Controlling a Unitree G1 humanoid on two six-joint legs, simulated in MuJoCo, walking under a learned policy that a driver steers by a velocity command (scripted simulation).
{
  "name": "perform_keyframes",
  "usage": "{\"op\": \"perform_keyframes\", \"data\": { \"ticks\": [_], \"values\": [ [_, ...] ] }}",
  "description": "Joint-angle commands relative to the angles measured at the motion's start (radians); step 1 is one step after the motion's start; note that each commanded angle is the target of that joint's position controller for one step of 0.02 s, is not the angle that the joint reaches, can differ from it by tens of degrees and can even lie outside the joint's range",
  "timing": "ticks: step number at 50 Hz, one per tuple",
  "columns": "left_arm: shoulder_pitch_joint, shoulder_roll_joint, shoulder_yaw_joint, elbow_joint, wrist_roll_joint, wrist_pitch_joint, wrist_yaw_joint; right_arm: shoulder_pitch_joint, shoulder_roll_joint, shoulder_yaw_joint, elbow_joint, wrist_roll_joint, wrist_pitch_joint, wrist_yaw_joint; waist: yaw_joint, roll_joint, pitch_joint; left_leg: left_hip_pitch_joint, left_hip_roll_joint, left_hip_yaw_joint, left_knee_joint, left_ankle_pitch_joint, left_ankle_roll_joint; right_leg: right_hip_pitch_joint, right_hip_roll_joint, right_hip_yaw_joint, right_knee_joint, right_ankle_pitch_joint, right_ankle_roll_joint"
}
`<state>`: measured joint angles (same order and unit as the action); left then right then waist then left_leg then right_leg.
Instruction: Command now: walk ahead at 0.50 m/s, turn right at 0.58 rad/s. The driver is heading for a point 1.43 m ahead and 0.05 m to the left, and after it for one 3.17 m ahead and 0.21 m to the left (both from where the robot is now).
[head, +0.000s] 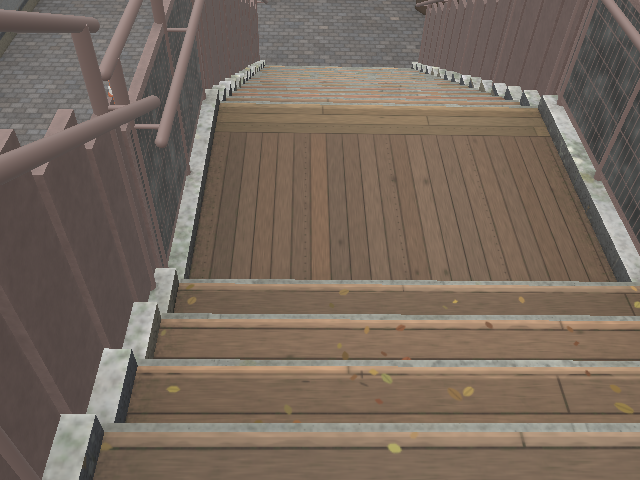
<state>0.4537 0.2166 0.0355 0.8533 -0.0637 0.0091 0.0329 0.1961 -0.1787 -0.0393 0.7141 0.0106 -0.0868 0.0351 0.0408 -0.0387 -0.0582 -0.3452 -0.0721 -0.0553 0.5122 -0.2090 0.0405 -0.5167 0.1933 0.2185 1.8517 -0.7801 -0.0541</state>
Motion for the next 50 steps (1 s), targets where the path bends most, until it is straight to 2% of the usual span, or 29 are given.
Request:
{"op": "perform_keyframes", "data": {
  "ticks": [1, 2, 3, 4, 5, 7, 8, 10, 12, 15, 16, 18, 21, 23, 25, 26, 27, 28, 29, 30, 31, 32, 34, 36, 37, 39, 42, 46, 50],
  "values": [
    [-0.124, 0.133, 0.021, -0.179, -0.023, 0.006, 0.032, 0.227, -0.190, -0.046, 0.049, -0.041, 0.028, -0.014, -0.080, 0.160, 0.071, 0.323, 0.523, -0.580, -0.234, -0.267, 0.298, -0.603, -0.178, -0.086, 0.164, 0.301, 0.029],
    [-0.131, 0.164, 0.035, -0.177, -0.015, 0.019, 0.040, 0.089, -0.115, -0.018, 0.032, -0.043, 0.018, -0.020, 0.003, 0.076, 0.186, 0.061, 0.440, -0.481, -0.260, -0.281, 0.248, -0.502, -0.231, -0.030, -0.035, 0.445, 0.019],
    [-0.094, 0.149, 0.045, -0.146, 0.011, 0.013, 0.044, 0.060, -0.067, -0.006, 0.049, -0.019, 0.004, -0.027, 0.028, 0.102, 0.215, -0.040, 0.361, -0.387, -0.225, -0.202, 0.179, -0.441, -0.245, 0.029, -0.139, 0.535, 0.010],
    [-0.041, 0.142, 0.058, -0.120, 0.014, 0.003, 0.038, 0.048, -0.073, -0.006, 0.055, -0.024, -0.006, -0.030, 0.060, 0.076, 0.220, -0.146, 0.271, -0.230, -0.232, -0.068, 0.128, -0.328, -0.246, 0.028, -0.343, 0.656, 0.010],
    [-0.088, 0.107, 0.053, -0.137, 0.039, -0.016, 0.024, 0.097, -0.067, -0.005, 0.086, -0.014, -0.016, -0.042, 0.035, 0.080, 0.200, -0.158, 0.239, -0.172, -0.198, 0.147, 0.122, -0.284, -0.238, 0.029, -0.542, 0.764, 0.030],
    [-0.120, -0.019, 0.023, -0.151, 0.052, -0.033, -0.012, 0.226, -0.093, -0.009, 0.177, -0.030, -0.002, -0.065, 0.017, 0.118, 0.090, -0.019, 0.278, -0.177, -0.129, 0.458, 0.165, -0.283, -0.240, -0.001, -0.654, 0.857, 0.037],
    [-0.062, -0.012, 0.022, -0.124, 0.040, -0.035, -0.028, 0.235, -0.136, -0.018, 0.189, -0.043, 0.000, -0.060, 0.040, 0.113, 0.038, 0.033, 0.291, -0.180, -0.073, 0.471, 0.178, -0.278, -0.234, 0.003, -0.619, 0.940, 0.028],
    [-0.171, 0.028, 0.031, -0.157, 0.043, -0.037, -0.038, 0.309, -0.118, -0.022, 0.218, 0.002, -0.001, -0.064, -0.010, 0.063, 0.047, 0.197, 0.299, -0.196, -0.016, 0.375, 0.164, -0.429, -0.228, 0.072, -0.722, 1.000, -0.007],
    [-0.299, 0.055, 0.034, -0.198, 0.038, -0.043, -0.047, 0.367, -0.112, -0.018, 0.229, 0.013, -0.007, -0.063, -0.055, 0.089, 0.086, 0.284, 0.272, -0.204, 0.024, 0.199, 0.123, -0.503, -0.214, 0.067, -0.906, 1.088, -0.030],
    [-0.408, 0.025, 0.013, -0.235, 0.089, -0.065, -0.086, 0.385, -0.083, 0.002, 0.218, 0.007, 0.005, -0.082, -0.084, 0.083, 0.130, 0.065, 0.203, -0.085, 0.058, 0.030, 0.104, -0.220, -0.221, -0.118, -1.178, 1.394, -0.021],
    [-0.439, 0.018, 0.013, -0.239, 0.085, -0.071, -0.098, 0.382, -0.086, 0.006, 0.215, 0.005, 0.018, -0.087, -0.107, 0.098, 0.154, -0.019, 0.188, -0.066, 0.077, -0.027, 0.101, -0.112, -0.211, -0.155, -1.222, 1.423, 0.001],
    [-0.488, 0.010, 0.007, -0.266, 0.037, -0.067, -0.106, 0.394, -0.107, 0.005, 0.208, 0.006, 0.040, -0.088, -0.148, 0.121, 0.205, 0.012, 0.192, -0.081, 0.153, -0.031, 0.116, -0.101, -0.210, -0.172, -1.296, 1.300, 0.028],
    [-0.525, 0.022, -0.001, -0.267, 0.032, -0.072, -0.105, 0.410, -0.142, -0.010, 0.212, 0.016, 0.065, -0.091, -0.204, 0.141, 0.221, 0.162, 0.208, -0.127, 0.280, 0.043, 0.127, -0.114, -0.247, -0.151, -1.461, 1.151, 0.031],
    [-0.439, 0.049, 0.015, -0.234, 0.036, -0.070, -0.101, 0.404, -0.149, -0.015, 0.242, 0.014, 0.070, -0.081, -0.145, 0.110, 0.186, 0.172, 0.229, -0.137, 0.424, 0.195, 0.133, 0.013, -0.246, -0.178, -1.477, 1.000, -0.004],
    [0.020, 0.145, 0.067, -0.057, 0.063, -0.056, -0.087, 0.370, -0.114, -0.015, 0.290, 0.013, 0.042, -0.063, 0.071, 0.004, -0.011, -0.062, 0.109, -0.063, 0.991, 0.117, 0.058, 0.592, -0.298, -0.179, -1.481, 1.280, -0.081],
    [0.168, 0.173, 0.049, -0.006, 0.088, -0.054, -0.096, 0.488, -0.015, 0.009, 0.299, 0.013, 0.021, -0.051, 0.067, -0.229, -0.178, -0.431, -0.026, -0.088, 1.470, -0.728, -0.008, 1.019, -0.439, -0.075, -1.115, 1.685, -0.160],
    [0.175, 0.178, 0.051, -0.016, 0.070, -0.038, -0.097, 0.563, -0.105, 0.007, 0.275, 0.052, -0.004, -0.040, 0.071, -0.277, -0.352, -0.540, 0.015, -0.195, 1.590, -0.735, -0.039, 1.117, -0.534, 0.066, -1.039, 1.613, -0.251],
    [0.170, 0.210, 0.064, -0.001, 0.044, -0.026, -0.094, 0.443, -0.119, 0.006, 0.191, 0.063, -0.009, -0.045, 0.098, -0.275, -0.387, -0.654, 0.022, -0.166, 1.557, -0.644, -0.063, 1.063, -0.611, 0.246, -1.244, 1.119, -0.330],
    [0.107, 0.186, 0.057, 0.032, 0.022, -0.022, -0.083, 0.298, -0.113, 0.008, 0.127, 0.061, 0.007, -0.076, 0.062, -0.144, -0.271, -0.737, 0.069, -0.062, 1.485, -0.500, -0.072, 0.907, -0.613, 0.348, -1.424, 0.674, -0.323],
    [-0.027, 0.127, 0.033, -0.005, 0.045, -0.027, -0.076, 0.206, -0.121, 0.005, 0.108, 0.053, 0.032, -0.103, 0.024, 0.061, -0.085, -0.687, 0.102, -0.028, 1.394, -0.306, -0.044, 0.622, -0.579, 0.352, -1.544, 0.451, -0.291],
    [-0.127, 0.118, 0.024, -0.018, 0.071, -0.050, -0.079, 0.200, -0.092, 0.007, 0.101, 0.037, 0.049, -0.112, -0.039, 0.074, 0.017, -0.616, 0.128, -0.046, 1.352, -0.243, -0.037, 0.401, -0.600, 0.401, -1.538, 0.527, -0.304],
    [-0.203, 0.044, 0.003, -0.026, 0.078, -0.080, -0.082, 0.244, -0.117, -0.013, 0.131, 0.024, 0.054, -0.105, -0.103, 0.118, 0.079, -0.547, 0.170, -0.138, 1.111, -0.041, -0.010, 0.228, -0.526, 0.282, -1.473, 0.606, -0.234],
    [-0.177, 0.028, -0.005, 0.001, 0.075, -0.092, -0.065, 0.233, -0.097, -0.025, 0.123, 0.008, 0.054, -0.088, -0.127, 0.004, 0.109, -0.463, 0.197, -0.116, 0.823, 0.082, -0.020, 0.085, -0.410, 0.090, -1.481, 0.716, -0.174],
    [-0.108, 0.085, 0.012, 0.049, 0.075, -0.083, -0.025, 0.170, -0.057, -0.020, 0.088, -0.028, 0.048, -0.071, -0.114, -0.050, 0.053, -0.394, 0.205, -0.070, 0.660, 0.163, -0.055, 0.102, -0.386, 0.067, -1.469, 0.921, -0.207],
    [-0.074, 0.113, 0.019, 0.061, 0.092, -0.083, -0.018, 0.211, -0.069, -0.025, 0.099, -0.014, 0.042, -0.056, -0.126, -0.061, 0.006, -0.388, 0.195, -0.067, 0.689, 0.266, -0.055, 0.147, -0.394, 0.075, -1.429, 0.957, -0.216],
    [0.000, 0.085, 0.019, 0.090, 0.054, -0.088, -0.002, 0.086, -0.123, -0.042, 0.053, 0.002, 0.040, -0.040, -0.076, -0.029, 0.040, -0.554, 0.217, -0.138, 0.539, 0.408, -0.026, 0.280, -0.391, 0.073, -1.389, 0.779, -0.192],
    [0.033, 0.033, -0.005, 0.106, 0.036, -0.086, 0.026, -0.066, -0.088, -0.033, 0.008, -0.038, 0.030, -0.009, -0.030, -0.030, 0.099, -0.353, 0.152, -0.061, 0.218, 0.771, -0.006, 0.111, -0.304, -0.028, -1.332, 0.538, -0.144],
    [0.021, 0.092, 0.007, 0.088, 0.037, -0.057, 0.036, -0.145, -0.065, -0.018, -0.042, -0.026, 0.042, 0.018, 0.011, -0.016, 0.124, -0.168, 0.103, -0.020, 0.091, 0.723, -0.016, 0.040, -0.278, -0.048, -1.192, 0.448, -0.133],
    [0.055, 0.101, 0.015, 0.096, 0.050, -0.027, 0.053, -0.145, -0.080, -0.009, -0.046, 0.011, 0.022, 0.035, 0.050, -0.042, 0.152, -0.272, 0.172, -0.065, -0.090, 0.532, -0.011, 0.287, -0.339, 0.038, -0.965, 0.538, -0.134]
  ]
}}
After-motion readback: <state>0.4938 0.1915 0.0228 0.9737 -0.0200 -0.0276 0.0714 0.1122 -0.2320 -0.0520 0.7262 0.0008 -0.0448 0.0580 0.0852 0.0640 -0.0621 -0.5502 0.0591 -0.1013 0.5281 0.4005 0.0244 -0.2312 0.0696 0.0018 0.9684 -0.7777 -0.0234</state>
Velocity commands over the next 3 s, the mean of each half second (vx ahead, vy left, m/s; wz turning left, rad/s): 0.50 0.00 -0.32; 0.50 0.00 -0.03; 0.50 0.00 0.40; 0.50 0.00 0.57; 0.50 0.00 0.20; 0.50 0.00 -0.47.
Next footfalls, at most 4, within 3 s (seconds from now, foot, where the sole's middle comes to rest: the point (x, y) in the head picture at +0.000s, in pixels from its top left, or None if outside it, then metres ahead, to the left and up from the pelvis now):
0.50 right None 0.40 -0.18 -0.93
1.06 left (322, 466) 0.72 0.02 -1.09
1.60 right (396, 398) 1.02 -0.20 -1.25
2.26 left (280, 347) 1.29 0.19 -1.41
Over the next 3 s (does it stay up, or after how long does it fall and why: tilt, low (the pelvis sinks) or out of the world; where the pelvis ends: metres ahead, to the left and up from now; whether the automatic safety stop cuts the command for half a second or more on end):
stays up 1.58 0.11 -0.82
